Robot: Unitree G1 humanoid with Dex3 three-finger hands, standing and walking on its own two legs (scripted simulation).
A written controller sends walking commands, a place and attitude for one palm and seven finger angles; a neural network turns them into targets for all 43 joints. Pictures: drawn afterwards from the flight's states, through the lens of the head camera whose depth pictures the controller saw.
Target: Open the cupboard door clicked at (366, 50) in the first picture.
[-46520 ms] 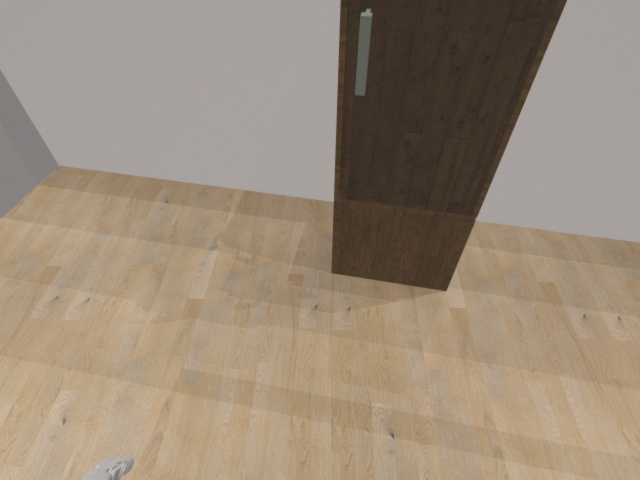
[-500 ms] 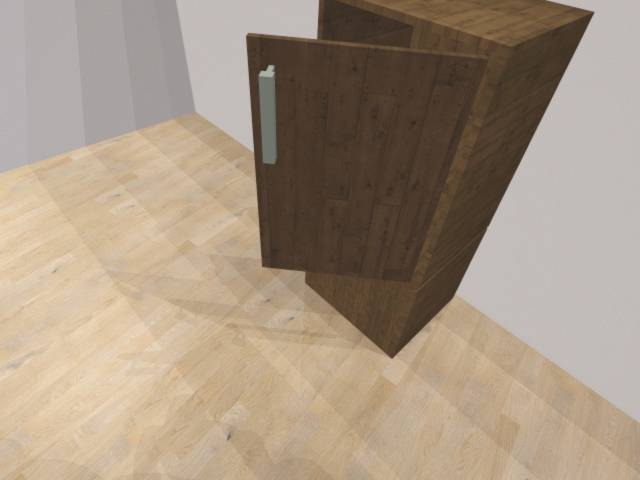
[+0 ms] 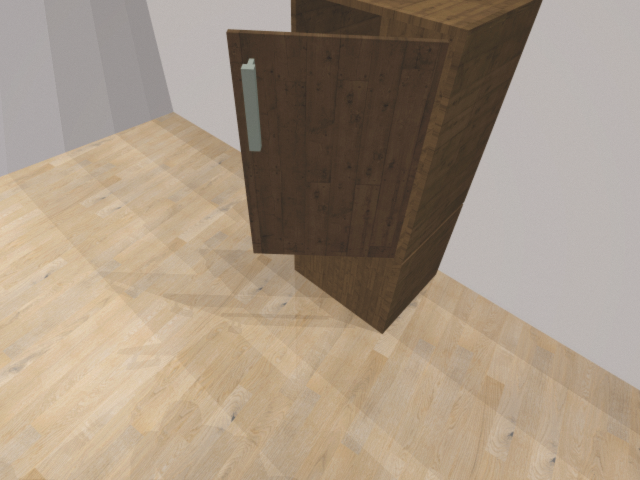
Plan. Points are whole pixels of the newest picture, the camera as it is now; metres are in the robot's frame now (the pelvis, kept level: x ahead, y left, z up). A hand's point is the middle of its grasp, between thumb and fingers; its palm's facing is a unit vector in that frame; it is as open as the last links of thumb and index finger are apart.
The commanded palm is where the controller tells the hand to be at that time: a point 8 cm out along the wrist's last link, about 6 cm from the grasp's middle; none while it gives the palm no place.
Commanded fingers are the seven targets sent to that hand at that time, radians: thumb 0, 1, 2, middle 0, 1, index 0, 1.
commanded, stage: come to a stop and stand still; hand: left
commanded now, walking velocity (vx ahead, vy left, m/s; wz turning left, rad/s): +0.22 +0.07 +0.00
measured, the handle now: (253, 106) +0.76 +0.17 +0.11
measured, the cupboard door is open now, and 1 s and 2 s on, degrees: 41 41 41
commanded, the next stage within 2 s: look again from close up in 0.56 s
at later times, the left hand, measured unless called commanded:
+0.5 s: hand out of the picture +0.04 +0.23 -0.18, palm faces +0.04 -0.99 -0.16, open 7.3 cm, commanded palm none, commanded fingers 0.00 0.90 0.90 -0.20 -0.30 -0.20 -0.30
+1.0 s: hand out of the picture +0.05 +0.19 -0.18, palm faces +0.05 -0.98 -0.20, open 7.2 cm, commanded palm none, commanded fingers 0.00 0.90 0.90 -0.20 -0.30 -0.20 -0.30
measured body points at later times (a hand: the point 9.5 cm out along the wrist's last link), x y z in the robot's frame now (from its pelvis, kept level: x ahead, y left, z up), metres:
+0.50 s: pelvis +0.02 +0.05 +0.00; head +0.03 +0.08 +0.45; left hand +0.04 +0.28 -0.17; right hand -0.01 -0.14 -0.15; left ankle +0.03 +0.15 -0.74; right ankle +0.01 -0.08 -0.69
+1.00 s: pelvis +0.03 +0.01 +0.00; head +0.04 +0.01 +0.45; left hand +0.05 +0.24 -0.16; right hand +0.03 -0.21 -0.16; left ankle +0.02 +0.14 -0.74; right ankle +0.03 -0.11 -0.74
